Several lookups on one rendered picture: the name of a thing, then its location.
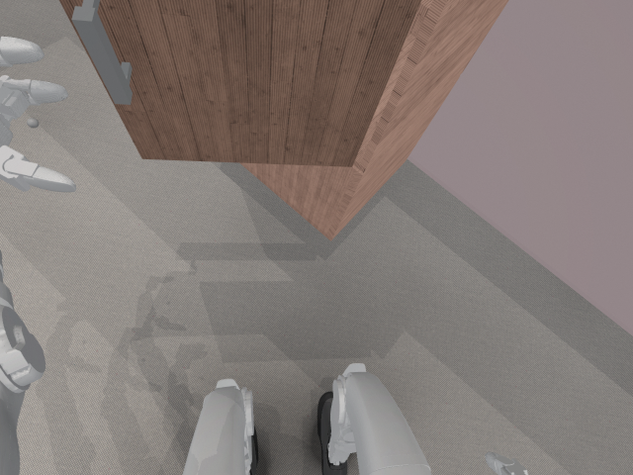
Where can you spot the handle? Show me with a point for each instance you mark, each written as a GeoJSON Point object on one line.
{"type": "Point", "coordinates": [92, 33]}

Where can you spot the left robot hand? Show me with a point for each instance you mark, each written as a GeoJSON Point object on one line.
{"type": "Point", "coordinates": [15, 168]}

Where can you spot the cupboard door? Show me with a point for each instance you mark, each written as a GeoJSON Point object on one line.
{"type": "Point", "coordinates": [253, 81]}

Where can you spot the right robot hand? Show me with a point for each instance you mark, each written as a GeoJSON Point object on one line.
{"type": "Point", "coordinates": [504, 466]}

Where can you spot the left robot upper arm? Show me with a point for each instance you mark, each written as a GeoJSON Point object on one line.
{"type": "Point", "coordinates": [22, 361]}

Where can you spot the robot right shin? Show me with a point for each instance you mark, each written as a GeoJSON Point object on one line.
{"type": "Point", "coordinates": [342, 441]}

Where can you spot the right robot thigh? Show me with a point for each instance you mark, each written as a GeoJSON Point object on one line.
{"type": "Point", "coordinates": [385, 444]}

